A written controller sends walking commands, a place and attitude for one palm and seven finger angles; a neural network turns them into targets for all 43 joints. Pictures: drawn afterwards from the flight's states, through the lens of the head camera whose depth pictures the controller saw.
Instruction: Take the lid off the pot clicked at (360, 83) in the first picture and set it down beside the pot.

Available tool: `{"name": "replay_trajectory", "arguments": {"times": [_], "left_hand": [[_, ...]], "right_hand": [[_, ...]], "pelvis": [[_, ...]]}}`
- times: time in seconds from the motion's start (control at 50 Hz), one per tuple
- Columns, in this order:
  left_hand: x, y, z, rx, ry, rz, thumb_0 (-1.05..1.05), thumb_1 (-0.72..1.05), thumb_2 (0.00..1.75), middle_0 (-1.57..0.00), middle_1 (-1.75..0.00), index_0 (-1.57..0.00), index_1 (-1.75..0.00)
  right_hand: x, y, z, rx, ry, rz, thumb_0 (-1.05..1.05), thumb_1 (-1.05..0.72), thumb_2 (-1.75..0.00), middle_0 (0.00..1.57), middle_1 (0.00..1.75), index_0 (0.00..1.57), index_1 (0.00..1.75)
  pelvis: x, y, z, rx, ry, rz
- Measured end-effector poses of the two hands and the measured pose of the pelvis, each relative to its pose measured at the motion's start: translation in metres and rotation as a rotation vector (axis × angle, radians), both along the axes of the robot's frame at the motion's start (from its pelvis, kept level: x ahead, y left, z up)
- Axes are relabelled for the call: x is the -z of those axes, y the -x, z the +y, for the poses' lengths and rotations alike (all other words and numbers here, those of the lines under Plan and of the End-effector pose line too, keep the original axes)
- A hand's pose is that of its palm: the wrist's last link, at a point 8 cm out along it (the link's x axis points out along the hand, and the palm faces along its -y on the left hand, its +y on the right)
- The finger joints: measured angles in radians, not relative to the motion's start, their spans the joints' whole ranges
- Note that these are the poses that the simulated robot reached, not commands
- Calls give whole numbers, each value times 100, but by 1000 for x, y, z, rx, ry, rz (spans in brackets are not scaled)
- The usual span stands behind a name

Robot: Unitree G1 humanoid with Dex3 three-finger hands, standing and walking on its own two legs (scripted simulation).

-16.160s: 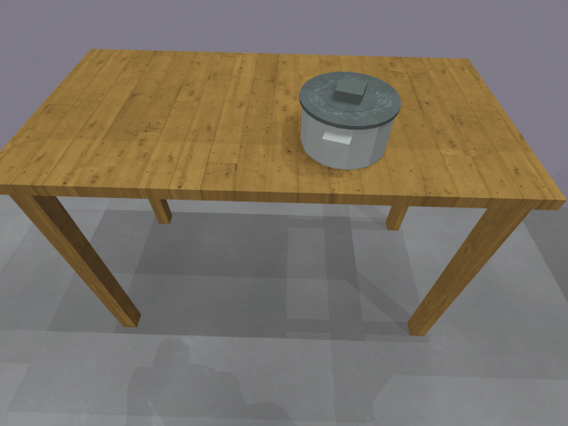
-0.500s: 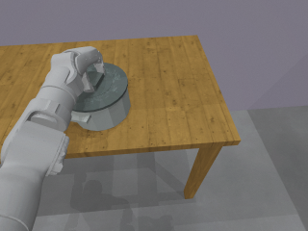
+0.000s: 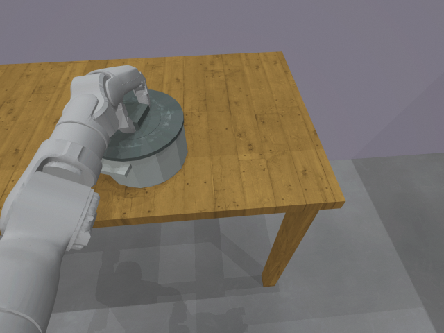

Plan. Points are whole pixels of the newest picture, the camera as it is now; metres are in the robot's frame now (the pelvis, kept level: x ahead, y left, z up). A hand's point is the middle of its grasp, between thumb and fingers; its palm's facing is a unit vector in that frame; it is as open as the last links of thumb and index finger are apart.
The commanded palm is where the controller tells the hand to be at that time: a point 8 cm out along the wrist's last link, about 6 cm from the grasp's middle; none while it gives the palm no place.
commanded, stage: close the fingers and squeeze the knob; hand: left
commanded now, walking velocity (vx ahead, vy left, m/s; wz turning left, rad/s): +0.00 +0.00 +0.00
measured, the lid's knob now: (131, 114) +0.51 +0.15 +0.12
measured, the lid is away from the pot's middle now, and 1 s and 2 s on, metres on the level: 0.00 0.01 0.01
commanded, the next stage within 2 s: lift the lid straight up in 0.24 s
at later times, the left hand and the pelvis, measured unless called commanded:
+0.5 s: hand (125, 112) +0.48 +0.15 +0.15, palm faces -0.42 -0.07 -0.91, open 8.9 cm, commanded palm +0.48 +0.16 +0.22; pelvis +0.00 +0.00 +0.00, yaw +0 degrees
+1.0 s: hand (119, 97) +0.47 +0.15 +0.18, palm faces -0.39 -0.09 -0.92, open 8.9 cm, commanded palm +0.47 +0.16 +0.26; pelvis +0.00 -0.01 +0.00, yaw +1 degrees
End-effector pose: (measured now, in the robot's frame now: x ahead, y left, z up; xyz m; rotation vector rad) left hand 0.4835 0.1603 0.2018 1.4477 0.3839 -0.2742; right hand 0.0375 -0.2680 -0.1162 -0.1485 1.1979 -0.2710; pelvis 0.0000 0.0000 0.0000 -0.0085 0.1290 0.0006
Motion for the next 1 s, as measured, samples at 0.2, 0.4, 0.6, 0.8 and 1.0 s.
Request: {"name": "replay_trajectory", "arguments": {"times": [0.2, 0.4, 0.6, 0.8, 1.0], "left_hand": [[0, -2, 0, -8, -13, 12, -1, 13, 76, -58, -106, -52, -100], [0, -1, -2, -2, -34, 11, -2, 14, 76, -59, -105, -51, -101], [-5, 1, -7, 16, -39, 2, 0, 15, 75, -58, -104, -51, -100], [-22, 5, -6, -19, -33, -9, -1, 14, 75, -60, -104, -52, -99], [-40, 8, -7, -33, -36, -21, -2, 14, 75, -61, -104, -52, -99]], "right_hand": [[3, 18, 4, 21, -2, 35, 0, -91, -90, 20, 30, 20, 30], [5, 30, 4, 25, -11, 58, 0, -91, -90, 20, 30, 20, 30], [5, 16, 4, -4, -19, 13, 0, -91, -90, 20, 30, 20, 30], [4, -10, 1, -43, -28, -41, 0, -91, -90, 20, 30, 20, 30], [0, -22, -5, -61, -7, -73, 0, -91, -90, 20, 30, 20, 30]], "pelvis": [[0, 2, 2, 2, -1, 8], [0, 2, 2, -1, -2, 11], [-1, -1, -1, -8, -3, -1], [-2, -2, -6, -15, -5, -16], [-3, 1, -9, -21, -6, -23]]}}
